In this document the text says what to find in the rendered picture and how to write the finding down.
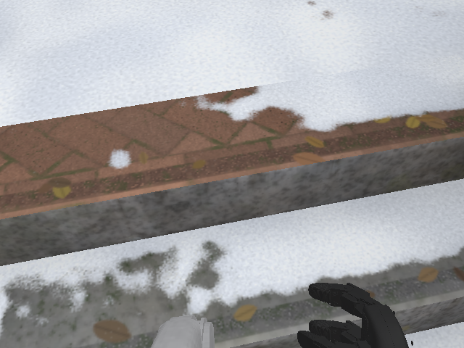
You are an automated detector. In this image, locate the robot left thigh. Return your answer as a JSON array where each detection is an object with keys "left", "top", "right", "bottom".
[{"left": 151, "top": 315, "right": 215, "bottom": 348}]

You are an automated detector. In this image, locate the robot right hand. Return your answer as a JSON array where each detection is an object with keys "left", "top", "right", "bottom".
[{"left": 297, "top": 283, "right": 413, "bottom": 348}]

